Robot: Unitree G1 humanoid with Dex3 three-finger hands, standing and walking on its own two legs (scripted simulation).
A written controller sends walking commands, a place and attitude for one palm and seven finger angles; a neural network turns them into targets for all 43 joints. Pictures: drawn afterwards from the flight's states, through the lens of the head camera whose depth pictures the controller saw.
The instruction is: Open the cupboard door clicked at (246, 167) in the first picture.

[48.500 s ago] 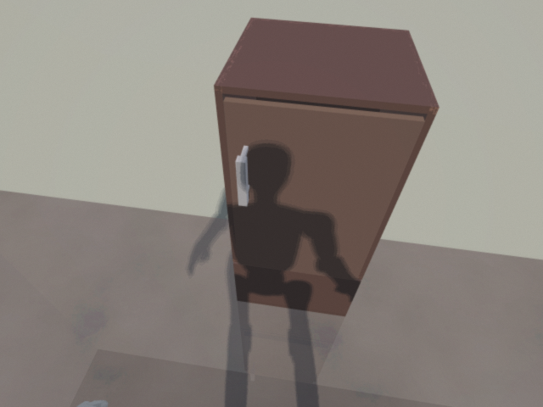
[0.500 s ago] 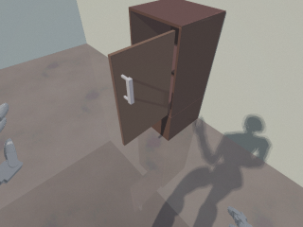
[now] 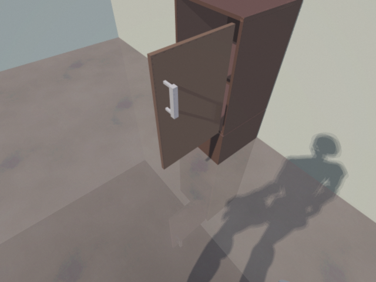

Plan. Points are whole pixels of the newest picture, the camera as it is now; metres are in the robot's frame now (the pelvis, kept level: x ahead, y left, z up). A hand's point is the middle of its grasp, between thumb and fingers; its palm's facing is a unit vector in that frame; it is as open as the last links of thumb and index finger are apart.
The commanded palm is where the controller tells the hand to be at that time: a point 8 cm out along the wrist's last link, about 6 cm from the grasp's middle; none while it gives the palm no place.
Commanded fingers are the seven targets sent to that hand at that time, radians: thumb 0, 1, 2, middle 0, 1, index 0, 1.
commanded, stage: let the arm hang, fingers relaxed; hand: left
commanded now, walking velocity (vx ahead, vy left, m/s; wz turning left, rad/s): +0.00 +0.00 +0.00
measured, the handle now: (170, 99) +0.70 +0.09 -0.03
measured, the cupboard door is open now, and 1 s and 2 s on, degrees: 92 92 92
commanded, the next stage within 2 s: look to check the result in 0.84 s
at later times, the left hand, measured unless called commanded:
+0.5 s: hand out of the picture -0.03 +0.21 -0.16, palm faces +0.01 -0.97 -0.24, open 7.3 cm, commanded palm none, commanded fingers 0.00 0.90 0.90 -0.20 -0.30 -0.20 -0.30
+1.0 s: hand out of the picture +0.05 +0.23 -0.15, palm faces -0.02 -0.96 -0.28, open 7.3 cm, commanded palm none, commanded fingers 0.00 0.90 0.90 -0.20 -0.30 -0.20 -0.30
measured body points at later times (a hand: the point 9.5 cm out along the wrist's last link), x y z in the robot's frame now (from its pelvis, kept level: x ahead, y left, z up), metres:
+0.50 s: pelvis -0.01 +0.02 +0.01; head +0.01 +0.01 +0.46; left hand -0.03 +0.26 -0.14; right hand -0.01 -0.21 -0.15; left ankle +0.06 +0.12 -0.73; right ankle -0.01 -0.10 -0.73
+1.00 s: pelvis +0.01 +0.01 +0.01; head +0.02 +0.00 +0.46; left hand +0.05 +0.28 -0.13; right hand +0.04 -0.25 -0.14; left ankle +0.06 +0.12 -0.73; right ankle -0.01 -0.10 -0.73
